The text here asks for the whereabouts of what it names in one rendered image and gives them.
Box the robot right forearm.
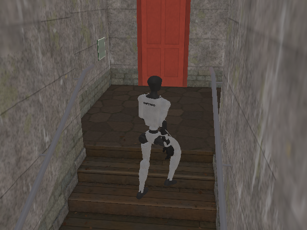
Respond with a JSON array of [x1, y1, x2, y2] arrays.
[[160, 120, 171, 147]]

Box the left robot shin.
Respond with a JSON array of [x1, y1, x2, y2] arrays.
[[139, 160, 149, 193]]

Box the robot right hand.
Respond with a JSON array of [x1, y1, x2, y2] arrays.
[[163, 145, 174, 160]]

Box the right robot upper arm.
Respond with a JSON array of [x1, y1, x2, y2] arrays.
[[157, 98, 171, 127]]

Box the humanoid robot head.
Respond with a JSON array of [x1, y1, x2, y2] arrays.
[[146, 76, 162, 99]]

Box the left robot upper arm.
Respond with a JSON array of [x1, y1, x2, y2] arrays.
[[138, 94, 146, 119]]

